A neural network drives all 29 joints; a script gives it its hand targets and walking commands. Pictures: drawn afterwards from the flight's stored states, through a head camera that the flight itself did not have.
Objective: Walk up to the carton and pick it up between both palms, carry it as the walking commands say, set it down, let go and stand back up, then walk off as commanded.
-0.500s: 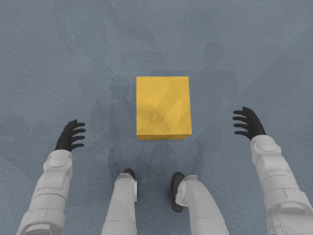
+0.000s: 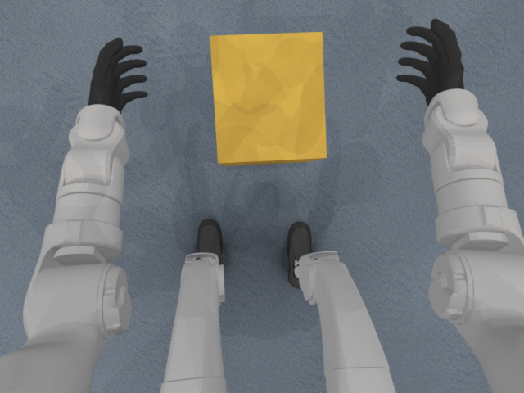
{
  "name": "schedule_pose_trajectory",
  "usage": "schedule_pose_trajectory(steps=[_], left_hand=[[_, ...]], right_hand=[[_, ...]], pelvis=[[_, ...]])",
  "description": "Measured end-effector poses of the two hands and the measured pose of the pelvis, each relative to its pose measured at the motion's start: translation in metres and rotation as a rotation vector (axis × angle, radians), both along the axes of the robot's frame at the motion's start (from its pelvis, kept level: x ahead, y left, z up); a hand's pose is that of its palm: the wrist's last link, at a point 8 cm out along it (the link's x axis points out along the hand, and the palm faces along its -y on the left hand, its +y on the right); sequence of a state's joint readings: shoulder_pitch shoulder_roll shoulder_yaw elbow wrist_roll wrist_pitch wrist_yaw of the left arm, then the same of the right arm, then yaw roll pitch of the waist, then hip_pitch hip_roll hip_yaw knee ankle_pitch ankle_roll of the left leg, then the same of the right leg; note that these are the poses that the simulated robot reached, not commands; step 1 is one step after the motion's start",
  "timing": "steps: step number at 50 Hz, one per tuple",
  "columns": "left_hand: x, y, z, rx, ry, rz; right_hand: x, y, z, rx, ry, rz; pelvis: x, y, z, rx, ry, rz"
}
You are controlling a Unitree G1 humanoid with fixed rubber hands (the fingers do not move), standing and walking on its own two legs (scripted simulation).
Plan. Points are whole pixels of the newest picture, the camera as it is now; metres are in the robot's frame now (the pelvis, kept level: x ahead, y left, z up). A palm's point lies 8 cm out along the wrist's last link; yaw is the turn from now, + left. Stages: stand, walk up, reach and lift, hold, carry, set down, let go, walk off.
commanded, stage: reach and lift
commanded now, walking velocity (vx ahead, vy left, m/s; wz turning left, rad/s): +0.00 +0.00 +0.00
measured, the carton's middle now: (266, 109) +0.54 -0.02 -0.56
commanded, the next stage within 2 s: none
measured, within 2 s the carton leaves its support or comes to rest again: neither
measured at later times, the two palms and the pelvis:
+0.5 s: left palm (129, 83) +0.51 +0.21 -0.19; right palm (414, 68) +0.52 -0.21 -0.16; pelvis -0.01 +0.00 -0.03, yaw -2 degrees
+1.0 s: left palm (162, 110) +0.50 +0.20 -0.37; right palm (358, 113) +0.49 -0.20 -0.37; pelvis -0.05 +0.01 -0.18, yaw -3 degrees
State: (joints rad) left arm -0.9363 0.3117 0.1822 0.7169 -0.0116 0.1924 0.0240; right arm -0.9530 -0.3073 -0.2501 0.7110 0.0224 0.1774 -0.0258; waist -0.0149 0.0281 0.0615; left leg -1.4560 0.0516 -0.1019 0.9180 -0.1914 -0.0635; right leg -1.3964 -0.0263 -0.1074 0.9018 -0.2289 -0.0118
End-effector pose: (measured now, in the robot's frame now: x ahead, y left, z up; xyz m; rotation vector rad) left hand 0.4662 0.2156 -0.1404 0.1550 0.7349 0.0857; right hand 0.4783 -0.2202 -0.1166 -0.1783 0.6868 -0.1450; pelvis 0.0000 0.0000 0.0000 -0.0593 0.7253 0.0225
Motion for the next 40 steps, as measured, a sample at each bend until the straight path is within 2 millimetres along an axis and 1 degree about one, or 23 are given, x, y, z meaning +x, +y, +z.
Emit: schedule_pose_trajectory(steps=[3,6,10,14,19,22,25,29,31,35,40], left_hand=[[0.019,-0.002,-0.003,-0.007,-0.019,0.004],[0.033,-0.005,-0.005,-0.017,-0.033,0.001],[0.044,-0.008,-0.005,-0.024,-0.063,-0.015],[0.046,-0.008,-0.007,-0.024,-0.076,-0.009],[0.041,-0.004,-0.023,-0.035,-0.045,0.018],[0.040,-0.005,-0.037,-0.048,-0.024,0.033],[0.040,-0.009,-0.053,-0.046,-0.009,0.024],[0.042,-0.015,-0.078,-0.042,-0.018,0.024],[0.041,-0.018,-0.096,-0.042,-0.011,0.029],[0.038,-0.022,-0.133,-0.046,-0.018,0.053],[0.034,-0.020,-0.173,-0.067,-0.067,0.104]], right_hand=[[0.017,0.005,-0.003,0.007,-0.019,-0.005],[0.033,0.011,-0.004,0.016,-0.037,0.000],[0.043,0.017,-0.009,0.025,-0.047,0.008],[0.040,0.015,-0.017,0.029,-0.036,-0.002],[0.034,0.011,-0.027,0.029,-0.032,-0.020],[0.035,0.013,-0.034,0.034,-0.042,-0.021],[0.038,0.014,-0.044,0.049,-0.049,-0.038],[0.038,0.014,-0.068,0.065,-0.051,-0.057],[0.036,0.014,-0.084,0.068,-0.047,-0.064],[0.032,0.012,-0.121,0.064,-0.047,-0.089],[0.025,0.010,-0.176,0.102,-0.033,-0.150]], pelvis=[[0.002,0.000,-0.002,-0.001,0.024,-0.001],[0.005,0.000,-0.002,-0.001,0.035,-0.001],[0.007,0.000,-0.002,-0.002,0.043,-0.001],[0.006,0.000,-0.002,-0.002,0.042,-0.001],[0.002,0.001,-0.007,-0.004,0.055,-0.004],[-0.003,0.003,-0.017,-0.007,0.088,-0.009],[-0.009,0.004,-0.033,-0.012,0.126,-0.017],[-0.018,0.006,-0.060,-0.016,0.155,-0.029],[-0.022,0.007,-0.075,-0.016,0.160,-0.035],[-0.029,0.009,-0.107,-0.016,0.163,-0.045],[-0.041,0.009,-0.134,-0.009,0.047,-0.050]])
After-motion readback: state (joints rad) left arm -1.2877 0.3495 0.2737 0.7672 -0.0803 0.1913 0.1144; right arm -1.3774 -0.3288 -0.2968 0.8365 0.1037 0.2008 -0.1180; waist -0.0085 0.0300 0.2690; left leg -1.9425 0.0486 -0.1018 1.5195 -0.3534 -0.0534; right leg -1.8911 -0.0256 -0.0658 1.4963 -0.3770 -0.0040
